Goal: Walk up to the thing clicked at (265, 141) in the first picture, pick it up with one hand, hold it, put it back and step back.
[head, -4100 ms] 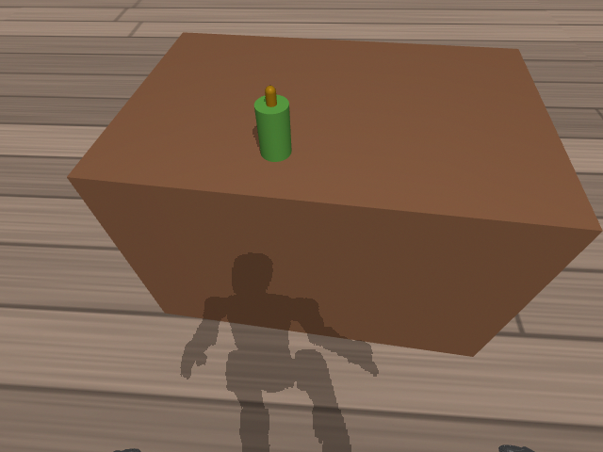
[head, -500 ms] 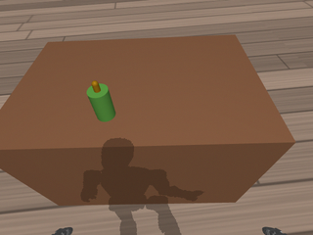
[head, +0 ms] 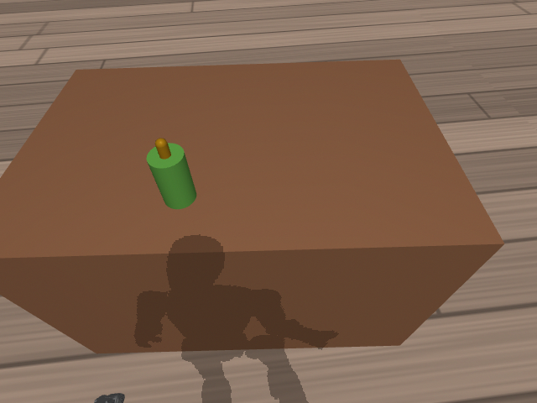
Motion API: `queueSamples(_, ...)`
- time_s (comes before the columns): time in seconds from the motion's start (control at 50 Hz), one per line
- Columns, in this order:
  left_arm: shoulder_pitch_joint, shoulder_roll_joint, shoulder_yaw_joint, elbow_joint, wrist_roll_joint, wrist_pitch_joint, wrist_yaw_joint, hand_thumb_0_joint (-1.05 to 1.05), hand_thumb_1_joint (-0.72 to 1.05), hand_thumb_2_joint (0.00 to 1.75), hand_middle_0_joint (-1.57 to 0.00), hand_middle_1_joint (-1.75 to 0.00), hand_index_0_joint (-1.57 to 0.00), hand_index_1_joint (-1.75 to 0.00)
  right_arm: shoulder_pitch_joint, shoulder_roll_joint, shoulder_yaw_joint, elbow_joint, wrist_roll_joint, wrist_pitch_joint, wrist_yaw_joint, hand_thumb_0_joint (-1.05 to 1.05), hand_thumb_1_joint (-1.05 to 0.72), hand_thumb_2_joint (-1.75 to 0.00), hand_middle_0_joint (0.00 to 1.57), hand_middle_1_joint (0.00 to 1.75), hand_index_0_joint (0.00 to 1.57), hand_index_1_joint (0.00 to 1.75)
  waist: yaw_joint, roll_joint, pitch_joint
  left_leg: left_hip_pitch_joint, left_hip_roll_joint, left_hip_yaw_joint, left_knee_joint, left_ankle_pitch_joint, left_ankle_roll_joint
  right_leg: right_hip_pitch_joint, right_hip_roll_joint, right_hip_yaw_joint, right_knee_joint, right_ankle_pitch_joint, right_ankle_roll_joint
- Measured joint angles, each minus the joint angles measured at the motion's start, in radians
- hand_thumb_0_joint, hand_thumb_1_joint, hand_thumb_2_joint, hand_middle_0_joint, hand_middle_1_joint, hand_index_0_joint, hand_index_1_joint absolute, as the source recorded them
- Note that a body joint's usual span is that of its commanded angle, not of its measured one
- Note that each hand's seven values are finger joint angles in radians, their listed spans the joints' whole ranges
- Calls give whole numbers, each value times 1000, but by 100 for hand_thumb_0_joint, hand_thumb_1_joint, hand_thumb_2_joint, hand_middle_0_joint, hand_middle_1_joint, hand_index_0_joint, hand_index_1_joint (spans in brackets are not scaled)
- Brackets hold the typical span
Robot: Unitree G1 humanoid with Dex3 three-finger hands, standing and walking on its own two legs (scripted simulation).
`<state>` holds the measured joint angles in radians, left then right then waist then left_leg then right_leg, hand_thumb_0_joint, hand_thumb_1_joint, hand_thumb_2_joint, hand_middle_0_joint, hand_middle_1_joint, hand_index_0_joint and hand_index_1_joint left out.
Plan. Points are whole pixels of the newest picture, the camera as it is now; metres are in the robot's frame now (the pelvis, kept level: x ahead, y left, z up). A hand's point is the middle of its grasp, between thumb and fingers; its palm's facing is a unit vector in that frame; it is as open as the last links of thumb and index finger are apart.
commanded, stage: walk up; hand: left
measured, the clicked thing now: (171, 170) +0.53 +0.22 +0.00
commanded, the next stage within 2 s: stand in 0.06 s
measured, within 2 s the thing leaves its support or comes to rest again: neither
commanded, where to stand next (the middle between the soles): +0.07 +0.00 m, yaw -1 degrees
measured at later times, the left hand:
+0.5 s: hand out of the picture +0.07 +0.25 -0.15, palm faces -0.01 -0.94 -0.34, open 7.4 cm
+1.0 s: hand out of the picture +0.05 +0.25 -0.15, palm faces -0.02 -0.94 -0.35, open 7.4 cm
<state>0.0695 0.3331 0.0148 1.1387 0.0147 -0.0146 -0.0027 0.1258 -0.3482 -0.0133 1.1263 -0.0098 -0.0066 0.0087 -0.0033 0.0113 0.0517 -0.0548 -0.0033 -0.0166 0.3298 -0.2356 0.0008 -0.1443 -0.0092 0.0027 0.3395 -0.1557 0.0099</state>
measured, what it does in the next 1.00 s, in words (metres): stands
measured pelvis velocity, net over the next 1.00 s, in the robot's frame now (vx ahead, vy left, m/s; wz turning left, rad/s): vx -0.01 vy -0.01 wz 0.01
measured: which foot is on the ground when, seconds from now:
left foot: down 0.00-1.00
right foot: down 0.00-1.00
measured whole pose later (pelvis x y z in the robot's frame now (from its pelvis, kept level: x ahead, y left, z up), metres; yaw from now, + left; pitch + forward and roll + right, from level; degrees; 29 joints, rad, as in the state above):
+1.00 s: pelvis -0.01 -0.01 +0.00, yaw +1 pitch -2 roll +0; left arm 0.12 0.35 -0.01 1.13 0.01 -0.01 -0.01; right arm 0.14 -0.36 0.00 1.13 -0.01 -0.01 0.01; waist 0.00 0.01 0.05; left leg -0.07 0.00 -0.03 0.32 -0.21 -0.01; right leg -0.15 -0.01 -0.01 0.32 -0.13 0.00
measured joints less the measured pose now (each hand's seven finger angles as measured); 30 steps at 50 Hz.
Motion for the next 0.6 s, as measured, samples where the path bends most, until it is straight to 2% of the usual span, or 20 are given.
queueSamples(0.2, 3, 7, -8, -4, -9, 4, 3, 1, 90, 89, -20, -30, -20, -30, -8, -1, 7, -3, 2, -7, -5, 0, -91, -89, 20, 30, 20, 30, 1, -4, 5, 9, -7, -2, -17, 10, 3, 6, -8, -1, -8, 4, 5)
queueSamples(0.6, 38, 11, -19, -1, -5, 8, -2, 1, 90, 89, -20, -30, -20, -30, -13, -10, 16, -5, 3, -5, -2, 0, -91, -89, 20, 30, 20, 30, 10, -3, 3, 5, -7, -7, -26, 28, -1, 4, -8, -6, -18, 20, 2)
